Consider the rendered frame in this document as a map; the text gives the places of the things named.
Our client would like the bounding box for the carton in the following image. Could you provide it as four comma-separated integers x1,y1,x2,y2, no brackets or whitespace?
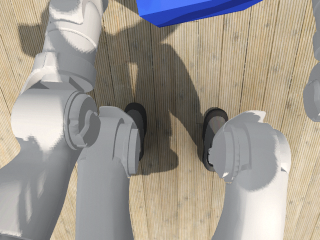
136,0,263,28

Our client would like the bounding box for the left robot thigh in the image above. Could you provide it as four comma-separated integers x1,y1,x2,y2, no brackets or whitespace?
75,117,140,240

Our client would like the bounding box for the robot thigh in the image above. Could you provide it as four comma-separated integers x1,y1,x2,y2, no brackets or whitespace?
75,117,140,240
211,121,289,240

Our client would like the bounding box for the robot right upper arm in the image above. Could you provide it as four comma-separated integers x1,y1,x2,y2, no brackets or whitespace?
303,61,320,122

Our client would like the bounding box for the right robot thigh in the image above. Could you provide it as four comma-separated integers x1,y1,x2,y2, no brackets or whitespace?
211,121,289,240

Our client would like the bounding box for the robot left upper arm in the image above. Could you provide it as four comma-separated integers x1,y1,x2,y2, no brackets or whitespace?
0,88,101,240

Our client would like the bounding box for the robot left forearm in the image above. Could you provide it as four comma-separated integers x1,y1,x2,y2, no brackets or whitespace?
10,0,109,133

